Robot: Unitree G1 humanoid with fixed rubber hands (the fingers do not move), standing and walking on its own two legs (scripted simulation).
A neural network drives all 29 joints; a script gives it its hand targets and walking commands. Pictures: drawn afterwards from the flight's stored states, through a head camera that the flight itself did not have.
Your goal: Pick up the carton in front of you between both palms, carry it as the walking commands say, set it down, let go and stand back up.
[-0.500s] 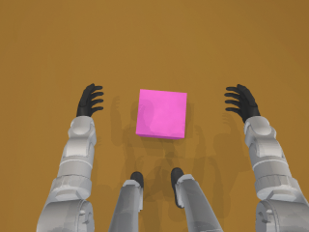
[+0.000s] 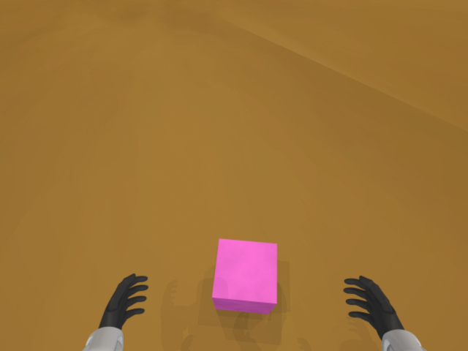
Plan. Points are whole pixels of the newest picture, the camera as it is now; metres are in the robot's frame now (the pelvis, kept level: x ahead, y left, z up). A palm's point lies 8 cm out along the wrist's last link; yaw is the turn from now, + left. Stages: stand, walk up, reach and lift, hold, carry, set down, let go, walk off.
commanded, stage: let go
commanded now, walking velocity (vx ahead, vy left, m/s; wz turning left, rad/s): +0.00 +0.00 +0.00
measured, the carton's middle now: (244, 278) +0.39 -0.03 -0.65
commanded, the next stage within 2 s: stand in 0.52 s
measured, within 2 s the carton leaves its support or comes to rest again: neither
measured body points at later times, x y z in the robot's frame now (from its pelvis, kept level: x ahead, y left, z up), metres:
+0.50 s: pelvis -0.01 +0.00 +0.00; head +0.00 +0.00 +0.45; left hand +0.16 +0.24 -0.07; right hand +0.17 -0.23 -0.07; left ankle -0.02 +0.12 -0.74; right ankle -0.01 -0.12 -0.74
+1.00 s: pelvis +0.01 -0.01 +0.00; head +0.02 -0.01 +0.45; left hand +0.14 +0.29 -0.09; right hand +0.15 -0.29 -0.10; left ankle -0.02 +0.12 -0.74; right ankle -0.01 -0.12 -0.74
